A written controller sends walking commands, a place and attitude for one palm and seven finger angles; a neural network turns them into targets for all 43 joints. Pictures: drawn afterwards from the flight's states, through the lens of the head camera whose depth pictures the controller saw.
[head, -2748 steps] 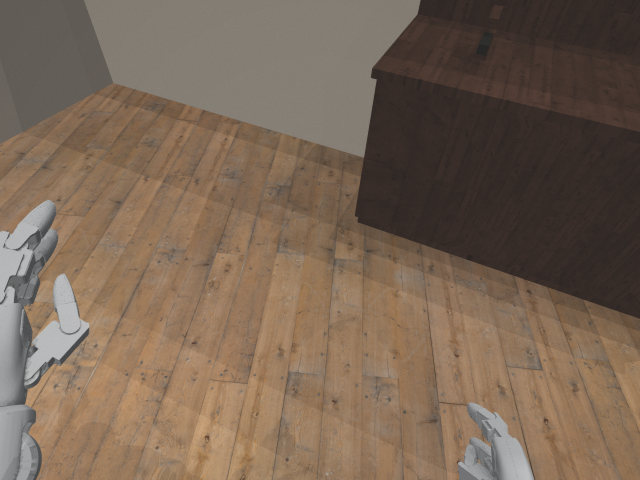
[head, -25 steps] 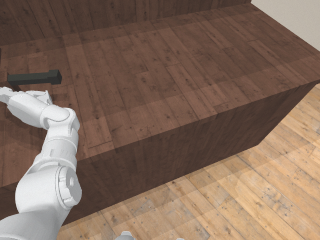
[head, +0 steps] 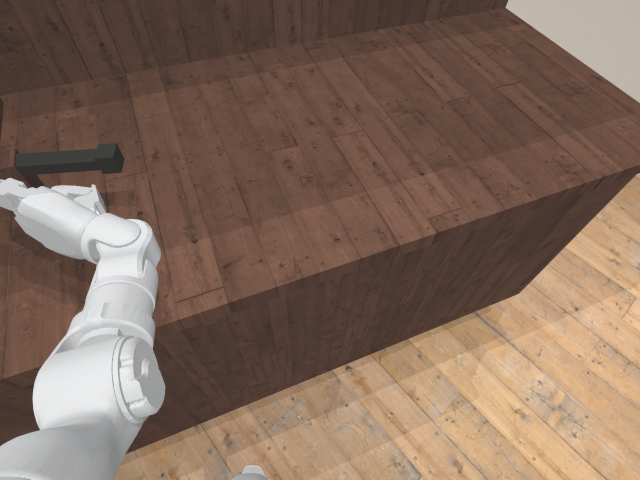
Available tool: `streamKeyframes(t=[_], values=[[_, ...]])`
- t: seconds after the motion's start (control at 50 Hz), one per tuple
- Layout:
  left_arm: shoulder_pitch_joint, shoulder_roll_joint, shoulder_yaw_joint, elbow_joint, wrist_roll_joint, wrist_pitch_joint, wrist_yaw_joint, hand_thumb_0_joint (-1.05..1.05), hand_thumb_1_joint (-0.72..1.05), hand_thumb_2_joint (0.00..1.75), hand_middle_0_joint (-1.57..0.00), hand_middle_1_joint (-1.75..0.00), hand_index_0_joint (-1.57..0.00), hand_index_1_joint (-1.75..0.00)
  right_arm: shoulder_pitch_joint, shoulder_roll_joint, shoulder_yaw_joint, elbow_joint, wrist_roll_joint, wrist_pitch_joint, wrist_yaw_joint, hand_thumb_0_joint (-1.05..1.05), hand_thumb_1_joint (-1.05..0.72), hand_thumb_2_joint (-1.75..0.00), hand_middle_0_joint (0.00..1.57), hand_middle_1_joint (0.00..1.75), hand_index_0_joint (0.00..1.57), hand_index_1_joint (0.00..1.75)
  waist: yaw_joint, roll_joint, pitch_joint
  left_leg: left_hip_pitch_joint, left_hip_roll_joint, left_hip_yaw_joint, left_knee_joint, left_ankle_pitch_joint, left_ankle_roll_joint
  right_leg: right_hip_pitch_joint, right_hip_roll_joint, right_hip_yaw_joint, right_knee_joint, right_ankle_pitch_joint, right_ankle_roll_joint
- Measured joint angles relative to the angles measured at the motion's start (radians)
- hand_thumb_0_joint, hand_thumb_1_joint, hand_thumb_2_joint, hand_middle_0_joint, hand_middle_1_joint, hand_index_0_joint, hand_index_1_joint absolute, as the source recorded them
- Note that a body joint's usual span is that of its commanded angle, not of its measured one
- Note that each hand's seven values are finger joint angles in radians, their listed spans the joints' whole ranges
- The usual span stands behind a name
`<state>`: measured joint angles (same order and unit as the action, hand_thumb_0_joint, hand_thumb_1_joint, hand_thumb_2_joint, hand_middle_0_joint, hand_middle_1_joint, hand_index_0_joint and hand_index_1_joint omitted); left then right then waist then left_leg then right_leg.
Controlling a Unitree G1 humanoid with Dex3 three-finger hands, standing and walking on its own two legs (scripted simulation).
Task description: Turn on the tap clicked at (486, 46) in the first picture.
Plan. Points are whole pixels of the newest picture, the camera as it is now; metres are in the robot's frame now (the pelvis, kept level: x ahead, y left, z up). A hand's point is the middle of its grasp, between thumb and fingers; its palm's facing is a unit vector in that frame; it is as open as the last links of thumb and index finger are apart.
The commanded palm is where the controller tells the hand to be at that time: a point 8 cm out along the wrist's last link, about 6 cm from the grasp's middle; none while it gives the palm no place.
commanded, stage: push the lever round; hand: left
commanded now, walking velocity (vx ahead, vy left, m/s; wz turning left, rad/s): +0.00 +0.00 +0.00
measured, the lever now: (109, 158) +0.52 +0.27 +0.09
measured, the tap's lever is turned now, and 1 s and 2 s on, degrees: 76 76 76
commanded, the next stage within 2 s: lift the hand up off the lever in 1.96 s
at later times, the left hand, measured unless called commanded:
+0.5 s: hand (93, 194) +0.46 +0.28 +0.09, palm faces +0.90 -0.43 -0.11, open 8.6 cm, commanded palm +0.45 +0.26 +0.09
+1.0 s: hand (93, 194) +0.46 +0.28 +0.09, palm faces +0.90 -0.43 -0.11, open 8.6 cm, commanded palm +0.45 +0.26 +0.09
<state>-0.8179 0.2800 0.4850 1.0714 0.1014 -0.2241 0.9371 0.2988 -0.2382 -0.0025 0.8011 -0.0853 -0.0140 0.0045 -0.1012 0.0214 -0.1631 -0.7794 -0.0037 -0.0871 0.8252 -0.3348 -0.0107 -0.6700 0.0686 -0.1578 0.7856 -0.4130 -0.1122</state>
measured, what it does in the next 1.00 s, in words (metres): stands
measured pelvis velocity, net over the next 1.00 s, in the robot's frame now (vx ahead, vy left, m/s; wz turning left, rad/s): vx -0.01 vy -0.01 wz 0.00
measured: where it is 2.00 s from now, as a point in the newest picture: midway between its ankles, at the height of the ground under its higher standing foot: outside the picture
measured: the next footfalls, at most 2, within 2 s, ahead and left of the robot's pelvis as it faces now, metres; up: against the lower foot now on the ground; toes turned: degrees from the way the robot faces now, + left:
none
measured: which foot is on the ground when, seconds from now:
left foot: down 0.00-1.00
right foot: down 0.00-1.00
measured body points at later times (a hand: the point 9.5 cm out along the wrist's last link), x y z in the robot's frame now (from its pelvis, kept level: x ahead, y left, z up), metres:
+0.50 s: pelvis +0.00 -0.01 +0.00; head +0.06 +0.00 +0.44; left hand +0.41 +0.29 +0.10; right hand +0.03 -0.27 -0.13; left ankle +0.03 +0.14 -0.70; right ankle -0.02 -0.04 -0.70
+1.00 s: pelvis -0.01 -0.01 +0.00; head +0.06 +0.00 +0.44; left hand +0.41 +0.29 +0.10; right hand +0.03 -0.27 -0.13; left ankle +0.03 +0.14 -0.70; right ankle -0.02 -0.04 -0.70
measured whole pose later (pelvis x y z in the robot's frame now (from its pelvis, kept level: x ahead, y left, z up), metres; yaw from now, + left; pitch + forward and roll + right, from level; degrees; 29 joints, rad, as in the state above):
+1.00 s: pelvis -0.01 -0.01 +0.00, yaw +0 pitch +17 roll -1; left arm -0.83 0.31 0.51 1.08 0.10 -0.21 0.90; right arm 0.32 -0.24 0.00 0.80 -0.09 -0.02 0.01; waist -0.11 0.03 -0.17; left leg -0.80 0.00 -0.09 0.84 -0.33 -0.01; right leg -0.70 0.07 -0.16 0.80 -0.41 -0.12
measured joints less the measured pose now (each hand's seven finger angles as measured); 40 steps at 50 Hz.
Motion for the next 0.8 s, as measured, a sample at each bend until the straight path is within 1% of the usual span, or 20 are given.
streamKeyframes(t=[0.4,0.6,0.8], values=[[0.005,0.024,0.018,-0.005,-0.009,0.013,-0.038,0.02,0.89,0.90,-0.15,-0.15,0.00,0.00,0.011,-0.006,0.000,-0.006,0.005,0.007,-0.004,0.00,-0.91,-0.90,0.21,0.30,0.20,0.30,-0.009,0.000,-0.001,-0.005,0.004,-0.005,0.001,0.002,0.003,-0.007,0.005,-0.004,0.004,0.001,-0.007],[-0.004,0.036,0.021,0.006,-0.009,0.015,-0.045,0.02,0.89,0.90,-0.15,-0.15,0.00,0.00,0.021,-0.007,0.001,-0.002,0.004,0.002,0.000,0.00,-0.91,-0.90,0.21,0.30,0.20,0.30,-0.012,0.001,-0.001,-0.017,0.006,-0.007,0.008,0.003,0.005,-0.018,0.007,-0.007,0.010,0.002,-0.010],[-0.010,0.036,0.020,0.010,-0.012,0.015,-0.044,0.02,0.89,0.90,-0.15,-0.15,0.00,0.00,0.025,-0.008,0.001,0.001,0.002,-0.004,0.006,0.00,-0.91,-0.90,0.21,0.30,0.20,0.30,-0.012,0.005,-0.002,-0.024,0.006,-0.008,0.012,0.003,0.003,-0.025,0.007,-0.008,0.014,0.003,-0.010]])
